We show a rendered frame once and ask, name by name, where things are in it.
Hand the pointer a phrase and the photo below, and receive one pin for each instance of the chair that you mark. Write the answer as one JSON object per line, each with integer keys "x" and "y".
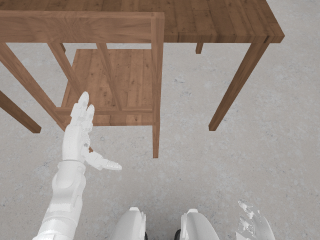
{"x": 124, "y": 85}

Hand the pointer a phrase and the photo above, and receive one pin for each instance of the robot thigh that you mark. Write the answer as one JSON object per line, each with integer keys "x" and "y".
{"x": 195, "y": 226}
{"x": 131, "y": 226}

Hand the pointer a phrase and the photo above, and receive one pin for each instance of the left robot forearm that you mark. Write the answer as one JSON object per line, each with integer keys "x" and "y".
{"x": 63, "y": 213}

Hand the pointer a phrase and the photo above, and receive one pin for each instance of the robot right hand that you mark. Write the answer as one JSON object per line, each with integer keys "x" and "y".
{"x": 258, "y": 227}

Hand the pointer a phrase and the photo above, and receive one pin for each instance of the robot left hand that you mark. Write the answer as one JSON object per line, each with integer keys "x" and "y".
{"x": 76, "y": 135}

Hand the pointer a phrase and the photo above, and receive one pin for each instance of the right robot thigh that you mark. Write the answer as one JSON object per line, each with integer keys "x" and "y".
{"x": 195, "y": 226}

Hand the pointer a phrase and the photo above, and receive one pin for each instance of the table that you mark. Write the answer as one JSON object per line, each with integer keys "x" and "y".
{"x": 185, "y": 21}

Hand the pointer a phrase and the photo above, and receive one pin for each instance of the left robot thigh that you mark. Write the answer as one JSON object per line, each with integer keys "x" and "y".
{"x": 131, "y": 226}

